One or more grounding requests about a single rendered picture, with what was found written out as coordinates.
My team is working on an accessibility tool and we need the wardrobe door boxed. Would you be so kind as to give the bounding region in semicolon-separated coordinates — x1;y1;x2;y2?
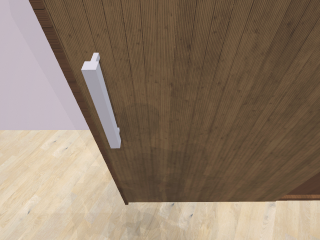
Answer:
42;0;320;203
286;172;320;195

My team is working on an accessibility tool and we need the handle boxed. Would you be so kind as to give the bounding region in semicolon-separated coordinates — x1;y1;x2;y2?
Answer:
81;53;121;149

